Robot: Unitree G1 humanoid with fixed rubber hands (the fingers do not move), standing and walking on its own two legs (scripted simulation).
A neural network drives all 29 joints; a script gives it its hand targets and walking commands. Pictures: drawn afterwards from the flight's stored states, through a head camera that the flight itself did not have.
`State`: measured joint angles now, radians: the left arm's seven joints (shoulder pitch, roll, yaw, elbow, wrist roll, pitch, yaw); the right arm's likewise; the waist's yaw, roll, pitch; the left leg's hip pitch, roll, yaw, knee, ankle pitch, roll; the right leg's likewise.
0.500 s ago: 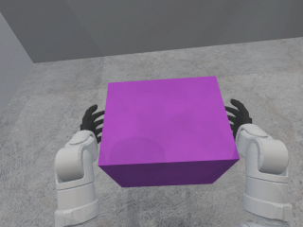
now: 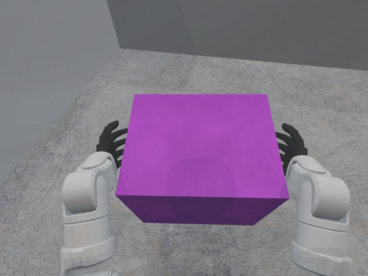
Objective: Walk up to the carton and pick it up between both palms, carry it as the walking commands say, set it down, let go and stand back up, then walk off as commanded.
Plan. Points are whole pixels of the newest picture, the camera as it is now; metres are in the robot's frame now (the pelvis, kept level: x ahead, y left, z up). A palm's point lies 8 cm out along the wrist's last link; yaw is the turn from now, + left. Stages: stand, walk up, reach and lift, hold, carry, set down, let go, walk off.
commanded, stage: carry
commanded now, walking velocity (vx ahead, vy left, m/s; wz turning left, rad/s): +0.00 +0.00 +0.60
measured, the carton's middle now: (198, 165) +0.35 +0.00 +0.04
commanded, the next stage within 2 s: none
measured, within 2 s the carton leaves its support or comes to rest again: neither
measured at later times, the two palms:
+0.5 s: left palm out of the picture +0.17 +0.33 +0.09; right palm (202, 173) +0.30 -0.01 +0.10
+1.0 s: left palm out of the picture +0.03 +0.34 +0.13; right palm (170, 197) +0.24 +0.05 +0.12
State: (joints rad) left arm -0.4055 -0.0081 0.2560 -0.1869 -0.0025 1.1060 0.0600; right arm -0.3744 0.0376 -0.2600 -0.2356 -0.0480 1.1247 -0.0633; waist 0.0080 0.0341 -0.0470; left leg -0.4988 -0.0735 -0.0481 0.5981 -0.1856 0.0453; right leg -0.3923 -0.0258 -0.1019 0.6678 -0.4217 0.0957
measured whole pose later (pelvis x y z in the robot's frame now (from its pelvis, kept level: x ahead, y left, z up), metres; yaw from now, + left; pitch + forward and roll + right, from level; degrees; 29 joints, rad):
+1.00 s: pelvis -0.13 +0.02 +0.01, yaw +37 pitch +3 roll +3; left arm -0.38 -0.06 0.27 -0.18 0.06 1.12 0.06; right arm -0.43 -0.03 -0.23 -0.14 -0.01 1.15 -0.06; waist -0.04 0.00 -0.06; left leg -0.54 0.02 0.08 0.98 -0.45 -0.05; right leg -0.36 -0.18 -0.21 0.63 -0.32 0.00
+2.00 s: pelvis -0.31 -0.03 +0.00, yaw +71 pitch +4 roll -1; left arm -0.40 0.01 0.27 -0.17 -0.01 1.11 0.06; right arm -0.38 0.07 -0.28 -0.20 -0.06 1.12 -0.07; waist 0.04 -0.01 -0.02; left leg -0.49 -0.01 0.03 0.63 -0.21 0.04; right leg -0.54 -0.09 -0.10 1.01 -0.49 0.10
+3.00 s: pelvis -0.36 -0.12 +0.01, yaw +51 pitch +4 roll +0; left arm -0.36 -0.01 0.26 -0.22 0.02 1.13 0.05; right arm -0.36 0.06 -0.25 -0.19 -0.04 1.11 -0.07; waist 0.01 -0.01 -0.03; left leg -0.34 0.09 0.14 0.59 -0.32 0.00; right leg -0.57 0.00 -0.07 0.94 -0.50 0.04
